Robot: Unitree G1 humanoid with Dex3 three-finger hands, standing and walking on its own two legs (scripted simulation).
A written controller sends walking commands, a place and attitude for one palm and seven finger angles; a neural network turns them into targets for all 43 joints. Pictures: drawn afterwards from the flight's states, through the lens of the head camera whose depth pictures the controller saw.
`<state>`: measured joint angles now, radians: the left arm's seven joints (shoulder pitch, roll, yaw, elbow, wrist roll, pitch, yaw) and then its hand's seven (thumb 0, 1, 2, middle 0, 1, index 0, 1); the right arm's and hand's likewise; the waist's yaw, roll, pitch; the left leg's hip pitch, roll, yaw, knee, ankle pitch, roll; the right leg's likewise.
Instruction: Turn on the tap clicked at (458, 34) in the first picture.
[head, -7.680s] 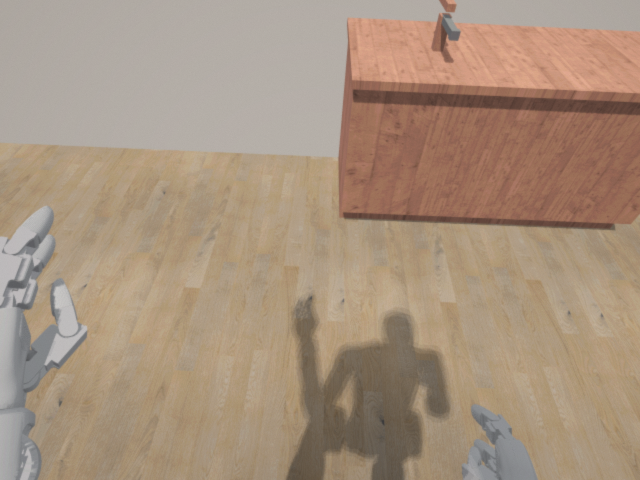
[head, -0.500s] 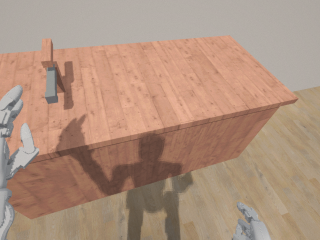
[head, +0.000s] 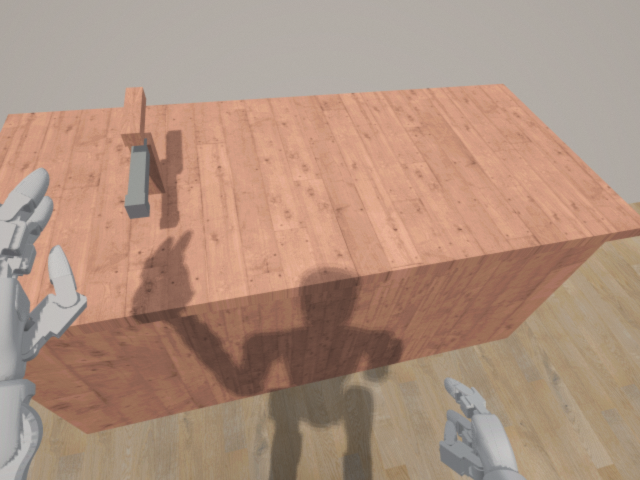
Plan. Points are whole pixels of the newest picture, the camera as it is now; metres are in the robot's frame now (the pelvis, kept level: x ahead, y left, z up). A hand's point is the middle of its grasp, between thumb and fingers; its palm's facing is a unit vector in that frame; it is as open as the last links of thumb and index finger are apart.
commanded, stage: come to a stop and stand still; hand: left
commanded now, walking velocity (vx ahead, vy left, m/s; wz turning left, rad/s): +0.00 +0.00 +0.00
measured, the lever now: (137, 205) +0.45 +0.34 +0.03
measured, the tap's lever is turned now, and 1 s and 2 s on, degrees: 0 0 0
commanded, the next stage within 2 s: look again from close up in 0.38 s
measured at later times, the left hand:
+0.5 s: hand (129, 294) +0.24 +0.22 +0.16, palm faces +0.38 -0.84 -0.38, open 7.4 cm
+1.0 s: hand (119, 306) +0.23 +0.23 +0.14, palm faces +0.38 -0.86 -0.35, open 7.4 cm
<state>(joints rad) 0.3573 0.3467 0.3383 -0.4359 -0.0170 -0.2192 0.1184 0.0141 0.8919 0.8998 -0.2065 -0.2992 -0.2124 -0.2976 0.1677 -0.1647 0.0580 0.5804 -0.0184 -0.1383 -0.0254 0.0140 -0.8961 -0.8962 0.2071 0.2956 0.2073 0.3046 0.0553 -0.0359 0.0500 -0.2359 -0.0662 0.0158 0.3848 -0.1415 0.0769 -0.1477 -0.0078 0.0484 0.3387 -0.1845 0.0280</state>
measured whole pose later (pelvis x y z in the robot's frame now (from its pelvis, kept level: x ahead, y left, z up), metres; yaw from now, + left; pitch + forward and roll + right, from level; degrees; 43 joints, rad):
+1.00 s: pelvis +0.02 -0.02 +0.00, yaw +1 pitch +0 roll -2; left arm 0.45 0.36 0.32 -0.43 -0.06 -0.18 0.11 0.01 0.89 0.90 -0.21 -0.30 -0.21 -0.30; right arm 0.20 -0.21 0.02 0.58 0.01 -0.07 -0.05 0.01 -0.90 -0.90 0.20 0.30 0.20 0.30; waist 0.02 0.00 0.02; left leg -0.24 -0.03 -0.02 0.42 -0.18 0.05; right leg -0.12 0.03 0.02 0.31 -0.20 0.01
